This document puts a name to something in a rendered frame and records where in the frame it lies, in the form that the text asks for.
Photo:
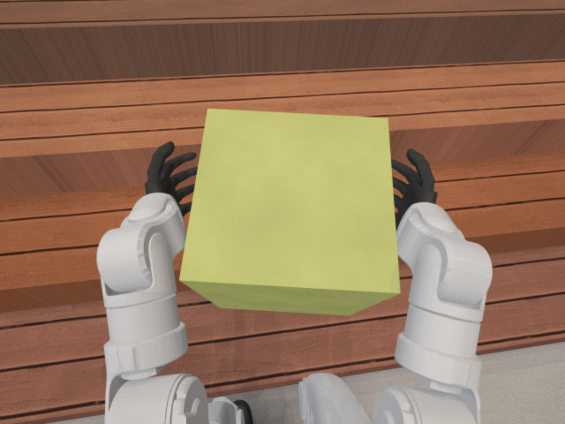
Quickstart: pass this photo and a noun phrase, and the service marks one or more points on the robot right thigh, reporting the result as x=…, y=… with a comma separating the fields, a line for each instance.
x=325, y=398

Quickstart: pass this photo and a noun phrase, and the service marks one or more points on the left robot upper arm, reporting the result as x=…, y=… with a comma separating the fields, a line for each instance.
x=166, y=399

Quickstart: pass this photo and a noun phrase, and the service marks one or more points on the left robot forearm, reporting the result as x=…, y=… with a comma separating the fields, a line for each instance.
x=135, y=263

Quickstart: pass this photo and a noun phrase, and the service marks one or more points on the right robot forearm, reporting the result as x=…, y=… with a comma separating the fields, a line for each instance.
x=447, y=299

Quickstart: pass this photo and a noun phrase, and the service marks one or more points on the left robot hand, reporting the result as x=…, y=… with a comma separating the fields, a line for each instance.
x=158, y=175

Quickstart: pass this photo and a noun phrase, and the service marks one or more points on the right robot hand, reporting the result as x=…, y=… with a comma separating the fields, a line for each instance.
x=421, y=184

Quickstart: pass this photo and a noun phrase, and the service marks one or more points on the carton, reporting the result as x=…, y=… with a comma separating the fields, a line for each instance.
x=293, y=212

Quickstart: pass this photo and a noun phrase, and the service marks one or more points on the robot left foot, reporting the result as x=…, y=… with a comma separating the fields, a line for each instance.
x=246, y=410

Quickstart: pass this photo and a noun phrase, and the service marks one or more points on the right robot upper arm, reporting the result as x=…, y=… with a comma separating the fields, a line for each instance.
x=401, y=404

